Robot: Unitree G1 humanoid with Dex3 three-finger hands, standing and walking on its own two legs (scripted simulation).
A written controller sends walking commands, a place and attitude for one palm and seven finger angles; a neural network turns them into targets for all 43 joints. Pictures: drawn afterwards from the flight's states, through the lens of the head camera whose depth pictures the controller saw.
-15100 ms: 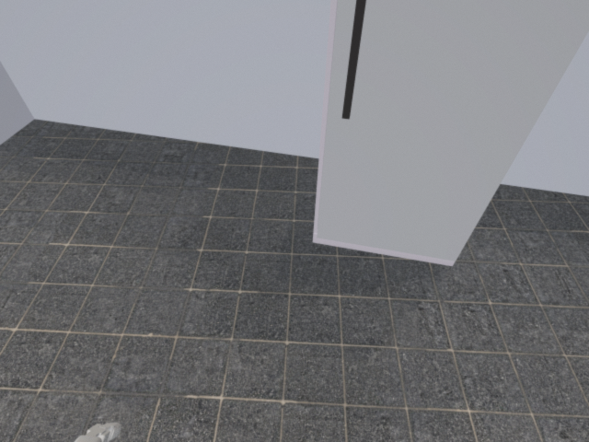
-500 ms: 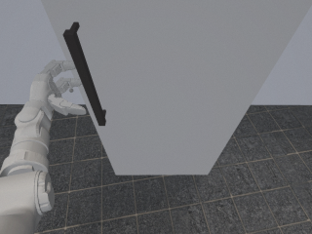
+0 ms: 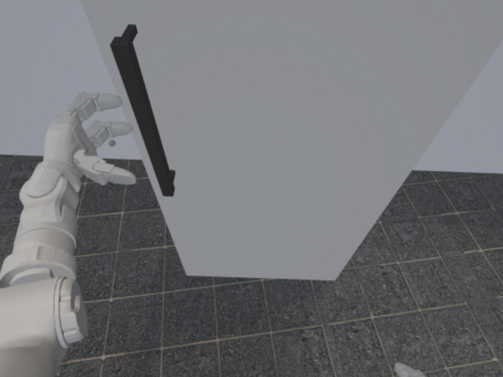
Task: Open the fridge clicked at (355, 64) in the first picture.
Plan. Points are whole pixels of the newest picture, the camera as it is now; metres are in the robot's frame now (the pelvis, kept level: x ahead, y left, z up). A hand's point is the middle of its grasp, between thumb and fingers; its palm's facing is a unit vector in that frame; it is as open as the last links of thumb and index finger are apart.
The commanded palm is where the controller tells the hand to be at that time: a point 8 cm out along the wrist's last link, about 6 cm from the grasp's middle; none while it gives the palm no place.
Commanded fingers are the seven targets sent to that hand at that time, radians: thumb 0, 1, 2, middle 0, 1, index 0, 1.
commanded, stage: move the hooked fingers beside the handle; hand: left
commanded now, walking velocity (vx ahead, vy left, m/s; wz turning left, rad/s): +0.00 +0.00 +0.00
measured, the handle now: (153, 127) +0.50 +0.16 +0.11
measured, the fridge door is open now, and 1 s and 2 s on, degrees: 0 0 0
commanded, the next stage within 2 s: feel for the door with the fingertips in 0.16 s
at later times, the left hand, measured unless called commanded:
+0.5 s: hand (125, 143) +0.45 +0.19 +0.13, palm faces -0.07 -1.00 +0.01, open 14.0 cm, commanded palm +0.42 +0.24 +0.13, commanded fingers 0.00 -0.50 0.30 -0.30 -1.20 -0.30 -1.20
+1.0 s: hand (132, 138) +0.45 +0.18 +0.14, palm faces -0.04 -1.00 -0.02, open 14.0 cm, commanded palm +0.43 +0.23 +0.13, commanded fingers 0.00 -0.50 0.30 -0.30 -1.20 -0.30 -1.20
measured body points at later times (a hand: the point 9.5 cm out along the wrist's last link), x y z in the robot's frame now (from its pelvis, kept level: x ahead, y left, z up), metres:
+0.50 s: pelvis +0.00 +0.02 +0.00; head +0.05 +0.02 +0.45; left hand +0.44 +0.25 +0.13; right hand +0.06 -0.25 -0.11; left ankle +0.02 +0.10 -0.72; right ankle -0.04 -0.09 -0.72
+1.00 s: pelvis -0.01 +0.00 +0.00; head +0.03 +0.00 +0.45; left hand +0.44 +0.23 +0.14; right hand +0.05 -0.27 -0.12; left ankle +0.02 +0.10 -0.72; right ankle -0.04 -0.09 -0.72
